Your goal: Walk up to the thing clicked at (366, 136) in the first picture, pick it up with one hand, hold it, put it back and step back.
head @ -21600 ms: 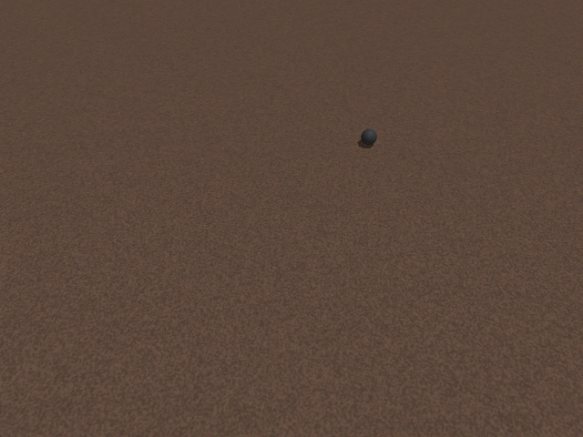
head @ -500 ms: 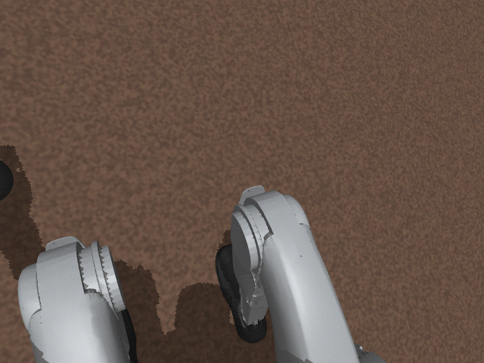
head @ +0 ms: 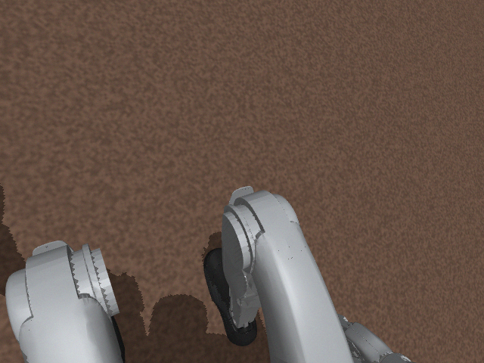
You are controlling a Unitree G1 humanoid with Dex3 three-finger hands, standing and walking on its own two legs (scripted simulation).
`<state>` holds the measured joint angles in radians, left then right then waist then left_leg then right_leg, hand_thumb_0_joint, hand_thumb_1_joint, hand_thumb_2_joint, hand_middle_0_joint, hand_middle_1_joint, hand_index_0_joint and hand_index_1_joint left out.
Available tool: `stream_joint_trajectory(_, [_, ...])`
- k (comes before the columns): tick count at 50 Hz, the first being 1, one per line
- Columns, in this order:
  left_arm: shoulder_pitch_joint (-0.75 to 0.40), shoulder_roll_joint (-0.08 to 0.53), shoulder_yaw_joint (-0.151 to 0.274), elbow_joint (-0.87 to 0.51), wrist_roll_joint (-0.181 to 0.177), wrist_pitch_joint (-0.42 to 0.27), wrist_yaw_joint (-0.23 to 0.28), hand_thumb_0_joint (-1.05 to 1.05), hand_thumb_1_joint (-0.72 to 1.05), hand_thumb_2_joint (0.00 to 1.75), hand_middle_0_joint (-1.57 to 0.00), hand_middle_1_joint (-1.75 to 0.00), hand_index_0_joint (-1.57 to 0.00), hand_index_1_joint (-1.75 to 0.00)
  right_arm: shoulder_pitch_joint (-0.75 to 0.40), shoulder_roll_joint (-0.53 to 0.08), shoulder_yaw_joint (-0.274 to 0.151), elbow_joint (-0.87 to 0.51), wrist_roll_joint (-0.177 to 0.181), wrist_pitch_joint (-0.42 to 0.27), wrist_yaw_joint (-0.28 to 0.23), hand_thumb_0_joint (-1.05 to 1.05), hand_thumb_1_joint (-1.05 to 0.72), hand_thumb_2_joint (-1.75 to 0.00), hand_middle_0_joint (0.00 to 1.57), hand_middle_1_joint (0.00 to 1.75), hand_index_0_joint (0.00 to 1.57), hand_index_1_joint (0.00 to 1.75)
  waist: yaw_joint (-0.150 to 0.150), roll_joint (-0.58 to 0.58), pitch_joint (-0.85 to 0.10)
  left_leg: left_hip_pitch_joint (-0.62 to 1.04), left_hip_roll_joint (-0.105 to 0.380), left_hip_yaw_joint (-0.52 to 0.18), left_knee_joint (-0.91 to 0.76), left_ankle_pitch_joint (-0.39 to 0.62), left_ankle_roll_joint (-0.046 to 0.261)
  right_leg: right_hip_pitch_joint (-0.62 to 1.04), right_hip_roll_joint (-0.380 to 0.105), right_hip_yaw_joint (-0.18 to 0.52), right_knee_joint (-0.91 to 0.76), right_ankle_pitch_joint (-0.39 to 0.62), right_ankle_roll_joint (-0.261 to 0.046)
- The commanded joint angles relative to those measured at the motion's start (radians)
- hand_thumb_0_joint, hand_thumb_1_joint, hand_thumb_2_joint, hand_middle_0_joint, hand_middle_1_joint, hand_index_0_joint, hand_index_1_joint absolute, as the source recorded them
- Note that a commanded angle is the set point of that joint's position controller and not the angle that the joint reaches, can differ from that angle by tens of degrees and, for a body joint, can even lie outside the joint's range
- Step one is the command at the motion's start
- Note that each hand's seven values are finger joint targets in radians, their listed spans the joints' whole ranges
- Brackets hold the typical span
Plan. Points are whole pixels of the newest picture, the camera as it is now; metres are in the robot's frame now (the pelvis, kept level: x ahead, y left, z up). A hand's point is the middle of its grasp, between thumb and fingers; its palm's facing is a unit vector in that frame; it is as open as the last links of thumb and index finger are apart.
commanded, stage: rest palm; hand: left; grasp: from above
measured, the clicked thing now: out of the picture +0.43 +0.30 -0.25
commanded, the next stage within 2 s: close in 0.08 s
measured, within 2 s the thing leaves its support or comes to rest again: neither
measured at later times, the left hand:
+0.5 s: hand out of the picture +0.43 +0.30 -0.23, palm faces -0.42 -0.14 -0.90, open 13.2 cm
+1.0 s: hand out of the picture +0.43 +0.30 -0.24, palm faces -0.42 -0.12 -0.90, open 11.5 cm
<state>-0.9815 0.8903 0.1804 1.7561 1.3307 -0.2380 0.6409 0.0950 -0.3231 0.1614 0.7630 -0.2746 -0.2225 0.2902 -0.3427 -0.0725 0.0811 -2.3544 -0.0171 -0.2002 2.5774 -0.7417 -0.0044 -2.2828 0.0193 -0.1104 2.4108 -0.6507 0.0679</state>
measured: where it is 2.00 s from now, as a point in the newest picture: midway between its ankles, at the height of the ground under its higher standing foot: (178, 345)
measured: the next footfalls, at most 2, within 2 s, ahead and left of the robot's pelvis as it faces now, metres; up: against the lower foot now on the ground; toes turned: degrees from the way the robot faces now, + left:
none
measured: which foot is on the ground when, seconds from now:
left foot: down 0.00-1.00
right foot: down 0.00-1.00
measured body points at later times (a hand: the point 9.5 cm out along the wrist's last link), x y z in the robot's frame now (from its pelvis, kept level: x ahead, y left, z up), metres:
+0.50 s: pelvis +0.00 +0.00 +0.00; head +0.26 +0.11 +0.35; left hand +0.45 +0.31 -0.18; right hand +0.04 -0.27 -0.06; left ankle +0.06 +0.12 -0.26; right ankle +0.11 -0.13 -0.26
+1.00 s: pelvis +0.00 +0.00 +0.00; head +0.26 +0.12 +0.35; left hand +0.44 +0.30 -0.19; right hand +0.05 -0.26 -0.06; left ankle +0.06 +0.12 -0.26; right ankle +0.11 -0.13 -0.26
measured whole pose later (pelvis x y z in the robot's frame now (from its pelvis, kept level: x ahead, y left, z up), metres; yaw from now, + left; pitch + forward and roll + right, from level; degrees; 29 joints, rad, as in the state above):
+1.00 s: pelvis +0.00 +0.00 +0.00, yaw -2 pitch +27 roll -14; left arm -0.98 0.93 0.14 1.77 1.34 -0.26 0.73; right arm 0.07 -0.35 0.24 0.74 -0.30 -0.28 0.33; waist -0.36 -0.11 0.15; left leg -2.33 -0.01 -0.24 2.59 -0.75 0.00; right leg -2.24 0.04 -0.15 2.39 -0.63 0.07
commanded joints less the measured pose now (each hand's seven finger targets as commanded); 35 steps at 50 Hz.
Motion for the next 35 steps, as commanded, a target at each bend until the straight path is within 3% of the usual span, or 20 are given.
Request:
stream_joint_trajectory(1, [-0.262,0.209,-0.005,-0.126,-0.021,-0.032,0.026,0.00,-0.52,0.99,-0.06,-1.02,-0.06,-1.02,0.216,-0.304,-0.069,0.008,0.003,-0.001,0.001,0.00,-0.90,-0.90,0.20,0.30,0.20,0.30,-0.054,0.404,-0.614,0.480,0.009,0.096,-0.280,0.226,0.029,0.350,0.033,-0.134,-0.199,0.231,-0.072])
stream_joint_trajectory(3, [-0.231,0.220,-0.001,-0.125,-0.019,-0.044,0.034,0.00,-0.53,1.00,-0.06,-1.02,-0.06,-1.03,0.216,-0.314,-0.075,0.018,0.001,-0.001,-0.001,0.00,-0.90,-0.90,0.20,0.30,0.20,0.30,-0.036,0.436,-0.641,0.514,0.012,0.094,-0.285,0.259,0.023,0.361,0.037,-0.138,-0.196,0.252,-0.070])
stream_joint_trajectory(4, [-0.243,0.205,-0.015,-0.112,-0.014,-0.049,0.037,0.00,-0.52,0.98,-0.06,-1.01,-0.06,-1.01,0.219,-0.313,-0.069,0.014,-0.002,-0.003,0.002,0.00,-0.90,-0.90,0.20,0.30,0.20,0.30,-0.049,0.437,-0.623,0.518,0.012,0.089,-0.284,0.253,0.018,0.344,0.036,-0.142,-0.185,0.249,-0.074])
stream_joint_trajectory(9, [-0.243,0.239,-0.012,-0.111,0.006,-0.059,0.075,0.00,-0.52,1.01,-0.07,-1.02,-0.06,-1.03,0.204,-0.327,-0.056,0.004,-0.012,-0.008,0.010,0.00,-0.90,-0.90,0.20,0.30,0.20,0.30,-0.047,0.436,-0.600,0.494,0.014,0.095,-0.276,0.237,0.020,0.363,0.044,-0.140,-0.197,0.245,-0.077])
stream_joint_trajectory(10, [-0.242,0.223,-0.020,-0.114,0.003,-0.058,0.083,0.00,-0.47,0.96,-0.08,-1.04,-0.09,-1.03,0.194,-0.329,-0.054,-0.007,-0.015,-0.013,0.011,0.00,-0.89,-0.90,0.20,0.30,0.20,0.30,-0.047,0.424,-0.606,0.502,0.013,0.092,-0.281,0.244,0.018,0.362,0.043,-0.143,-0.198,0.248,-0.076])
stream_joint_trajectory(11, [-0.221,0.266,0.011,-0.101,0.011,-0.053,0.096,0.00,-0.44,0.96,-0.11,-1.04,-0.12,-1.03,0.199,-0.329,-0.051,0.010,-0.010,-0.011,0.011,0.00,-0.89,-0.90,0.20,0.30,0.20,0.30,-0.034,0.435,-0.608,0.505,0.017,0.093,-0.280,0.250,0.018,0.371,0.049,-0.141,-0.199,0.252,-0.080])
stream_joint_trajectory(15, [-0.235,0.227,-0.023,-0.084,0.009,-0.026,0.123,0.00,-0.39,0.95,-0.13,-1.04,-0.14,-1.02,0.177,-0.330,-0.047,0.002,-0.015,-0.024,0.018,0.00,-0.89,-0.90,0.20,0.30,0.20,0.30,-0.041,0.435,-0.595,0.476,0.017,0.088,-0.285,0.230,0.017,0.355,0.051,-0.141,-0.199,0.230,-0.085])
stream_joint_trajectory(17, [-0.235,0.251,-0.007,-0.071,0.005,-0.008,0.127,0.00,-0.37,0.93,-0.14,-1.03,-0.16,-1.01,0.179,-0.344,-0.050,-0.004,-0.015,-0.030,0.019,0.00,-0.89,-0.90,0.20,0.30,0.20,0.30,-0.043,0.420,-0.584,0.466,0.020,0.083,-0.290,0.203,0.019,0.342,0.053,-0.143,-0.207,0.209,-0.086])
stream_joint_trajectory(22, [-0.247,0.282,0.018,-0.057,-0.006,0.011,0.116,0.00,-0.34,0.89,-0.16,-1.03,-0.18,-1.00,0.183,-0.348,-0.045,0.000,-0.009,-0.046,0.025,0.00,-0.89,-0.90,0.20,0.30,0.20,0.30,-0.048,0.446,-0.567,0.478,0.023,0.071,-0.290,0.218,0.016,0.344,0.043,-0.146,-0.183,0.223,-0.079])
stream_joint_trajectory(23, [-0.229,0.289,0.024,-0.059,-0.015,0.012,0.112,0.00,-0.33,0.90,-0.16,-1.03,-0.18,-1.00,0.171,-0.347,-0.044,0.003,-0.009,-0.047,0.025,0.00,-0.89,-0.90,0.20,0.30,0.20,0.30,-0.037,0.430,-0.577,0.475,0.026,0.066,-0.291,0.217,0.015,0.352,0.047,-0.145,-0.187,0.221,-0.081])
stream_joint_trajectory(27, [-0.237,0.270,0.014,-0.039,-0.030,0.007,0.079,0.00,-0.30,0.86,-0.18,-1.00,-0.21,-0.97,0.195,-0.345,-0.040,-0.002,-0.010,-0.049,0.024,0.00,-0.89,-0.90,0.20,0.30,0.20,0.30,-0.066,0.412,-0.553,0.443,0.020,0.078,-0.277,0.198,0.025,0.362,0.045,-0.144,-0.208,0.211,-0.078])
stream_joint_trajectory(30, [-0.229,0.275,0.002,-0.064,-0.039,-0.012,0.061,0.00,-0.28,0.87,-0.20,-1.02,-0.23,-0.99,0.193,-0.354,-0.043,0.002,-0.007,-0.050,0.018,0.00,-0.89,-0.90,0.20,0.30,0.20,0.30,-0.056,0.449,-0.581,0.480,0.021,0.075,-0.283,0.229,0.019,0.382,0.047,-0.145,-0.205,0.236,-0.079])
stream_joint_trajectory(35, [-0.238,0.245,-0.034,-0.071,-0.036,-0.047,0.056,0.00,-0.23,0.85,-0.24,-1.01,-0.27,-0.97,0.178,-0.337,-0.022,-0.004,-0.007,-0.045,0.017,0.00,-0.89,-0.90,0.20,0.30,0.20,0.30,-0.064,0.444,-0.573,0.507,0.028,0.055,-0.284,0.228,0.010,0.366,0.045,-0.159,-0.190,0.241,-0.079])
